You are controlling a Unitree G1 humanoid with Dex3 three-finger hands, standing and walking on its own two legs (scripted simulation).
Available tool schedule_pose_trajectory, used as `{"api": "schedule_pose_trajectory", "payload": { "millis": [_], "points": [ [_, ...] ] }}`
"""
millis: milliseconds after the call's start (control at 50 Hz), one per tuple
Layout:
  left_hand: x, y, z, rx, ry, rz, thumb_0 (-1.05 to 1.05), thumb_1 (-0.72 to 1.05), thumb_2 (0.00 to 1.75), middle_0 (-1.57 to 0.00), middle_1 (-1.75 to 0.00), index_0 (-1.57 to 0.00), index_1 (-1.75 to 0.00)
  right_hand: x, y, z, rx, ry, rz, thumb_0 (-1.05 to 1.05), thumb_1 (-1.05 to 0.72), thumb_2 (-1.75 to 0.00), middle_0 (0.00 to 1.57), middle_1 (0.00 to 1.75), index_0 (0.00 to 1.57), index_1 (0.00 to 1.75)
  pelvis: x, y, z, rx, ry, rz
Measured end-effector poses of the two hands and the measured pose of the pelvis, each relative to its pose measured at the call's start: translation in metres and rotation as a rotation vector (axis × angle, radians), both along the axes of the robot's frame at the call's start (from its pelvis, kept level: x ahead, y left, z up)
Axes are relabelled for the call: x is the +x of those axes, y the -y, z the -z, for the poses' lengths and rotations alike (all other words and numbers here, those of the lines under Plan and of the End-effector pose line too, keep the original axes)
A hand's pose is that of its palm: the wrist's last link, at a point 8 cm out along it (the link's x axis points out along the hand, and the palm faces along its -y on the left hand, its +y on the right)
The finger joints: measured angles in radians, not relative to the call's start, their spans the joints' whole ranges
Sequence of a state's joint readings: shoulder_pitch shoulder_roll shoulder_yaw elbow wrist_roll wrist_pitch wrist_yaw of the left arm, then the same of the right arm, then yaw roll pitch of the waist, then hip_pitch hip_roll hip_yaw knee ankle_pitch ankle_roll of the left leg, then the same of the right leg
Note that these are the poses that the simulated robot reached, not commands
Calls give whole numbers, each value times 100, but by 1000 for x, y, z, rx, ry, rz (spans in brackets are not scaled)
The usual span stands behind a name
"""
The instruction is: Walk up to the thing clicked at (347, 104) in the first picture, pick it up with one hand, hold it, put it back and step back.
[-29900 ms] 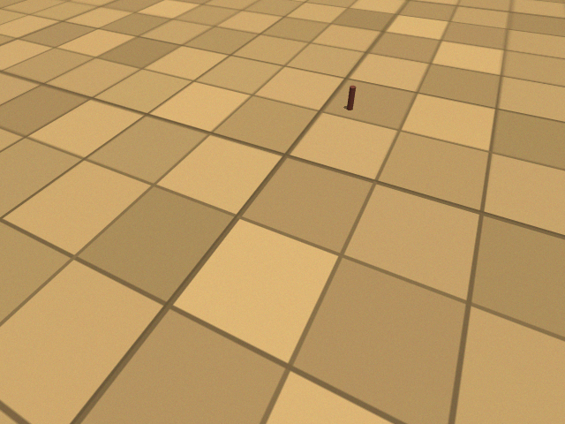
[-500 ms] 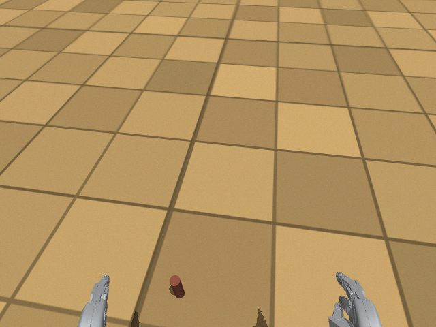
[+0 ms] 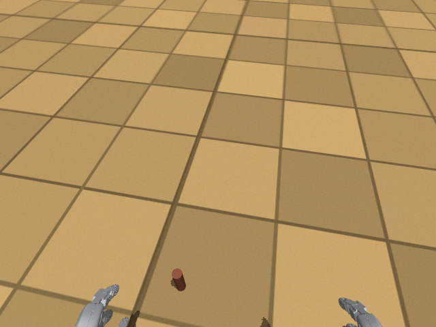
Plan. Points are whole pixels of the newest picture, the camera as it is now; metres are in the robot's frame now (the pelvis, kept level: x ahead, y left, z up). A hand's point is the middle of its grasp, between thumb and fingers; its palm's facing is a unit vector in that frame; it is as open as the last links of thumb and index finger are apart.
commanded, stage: stand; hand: left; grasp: from the side
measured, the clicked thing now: (179, 280) +0.41 +0.19 -0.66
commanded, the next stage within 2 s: none
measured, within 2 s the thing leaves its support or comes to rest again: neither
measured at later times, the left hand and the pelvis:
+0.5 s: hand out of the picture +0.04 +0.26 -0.12, palm faces +0.00 -0.94 -0.34, open 7.4 cm; pelvis -0.01 +0.01 +0.04, yaw +0 degrees
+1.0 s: hand out of the picture +0.05 +0.25 -0.12, palm faces -0.01 -0.94 -0.34, open 7.3 cm; pelvis -0.01 +0.00 +0.04, yaw +0 degrees
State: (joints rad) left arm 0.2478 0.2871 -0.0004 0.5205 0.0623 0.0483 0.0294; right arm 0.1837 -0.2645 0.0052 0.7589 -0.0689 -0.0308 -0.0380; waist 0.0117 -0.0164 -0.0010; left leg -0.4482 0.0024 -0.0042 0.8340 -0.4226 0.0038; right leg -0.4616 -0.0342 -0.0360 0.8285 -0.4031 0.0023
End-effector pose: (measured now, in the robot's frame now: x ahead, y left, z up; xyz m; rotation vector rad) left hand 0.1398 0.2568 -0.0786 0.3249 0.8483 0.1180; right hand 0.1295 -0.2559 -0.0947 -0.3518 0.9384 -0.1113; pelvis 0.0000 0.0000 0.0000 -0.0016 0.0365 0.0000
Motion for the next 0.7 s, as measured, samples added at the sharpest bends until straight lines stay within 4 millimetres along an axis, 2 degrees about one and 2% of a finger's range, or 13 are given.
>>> {"api": "schedule_pose_trajectory", "payload": {
  "millis": [80, 160, 340, 500, 700],
  "points": [
    [-23, -18, 8, 11, -92, -38, 0, 77, 87, -21, -30, -20, -30, -20, 14, -3, -12, -69, 50, 1, -90, -90, 20, 30, 21, 30, 1, -3, -8, 1, 24, 0],
    [-46, -30, 12, 18, -176, -78, 1, 85, 89, -21, -30, -20, -30, -39, 21, -6, -27, -131, 82, 1, -90, -90, 20, 30, 21, 30, 1, -7, -15, -2, 45, 1],
    [-86, -40, 10, 15, -308, -133, 1, 90, 90, -21, -30, -20, -30, -62, 9, -7, 6, -220, 105, 1, -90, -90, 20, 30, 20, 30, -2, -13, -31, -3, 84, -1],
    [-105, -42, 5, 18, -372, -159, 1, 91, 90, -21, -30, -20, -30, -69, 2, -6, 35, -252, 105, 1, -90, -90, 20, 30, 21, 30, -7, -14, -39, 5, 101, -3],
    [-115, -42, 0, 34, -408, -174, 0, 91, 90, -21, -30, -20, -30, -74, 13, -6, 32, -279, 117, 1, -90, -90, 20, 30, 21, 30, -10, -9, -42, 6, 106, -7]
  ]
}}
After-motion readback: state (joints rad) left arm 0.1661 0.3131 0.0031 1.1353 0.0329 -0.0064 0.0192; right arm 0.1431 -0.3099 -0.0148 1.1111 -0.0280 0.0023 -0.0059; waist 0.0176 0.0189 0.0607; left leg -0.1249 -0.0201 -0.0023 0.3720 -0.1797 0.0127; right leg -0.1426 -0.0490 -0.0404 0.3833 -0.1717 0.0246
